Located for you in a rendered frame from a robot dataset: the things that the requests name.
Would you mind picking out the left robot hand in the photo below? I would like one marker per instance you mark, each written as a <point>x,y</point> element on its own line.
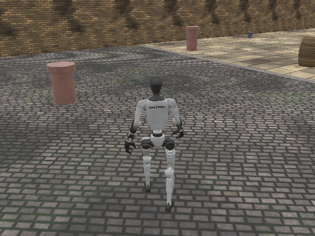
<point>127,147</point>

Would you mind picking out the right robot upper arm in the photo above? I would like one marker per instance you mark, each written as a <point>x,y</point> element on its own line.
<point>174,110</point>

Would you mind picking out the right robot hand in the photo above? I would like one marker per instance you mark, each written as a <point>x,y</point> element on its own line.
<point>179,136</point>

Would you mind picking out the robot left thigh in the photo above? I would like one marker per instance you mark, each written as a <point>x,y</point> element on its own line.
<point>146,146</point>

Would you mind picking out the left robot forearm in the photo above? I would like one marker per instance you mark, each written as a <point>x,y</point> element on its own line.
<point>132,132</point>

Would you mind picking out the left robot upper arm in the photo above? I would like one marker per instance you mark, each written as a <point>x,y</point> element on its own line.
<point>138,113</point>

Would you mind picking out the humanoid robot head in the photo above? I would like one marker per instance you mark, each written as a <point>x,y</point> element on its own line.
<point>156,85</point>

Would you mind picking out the right robot forearm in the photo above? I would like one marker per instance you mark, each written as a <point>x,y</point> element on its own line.
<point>180,126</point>

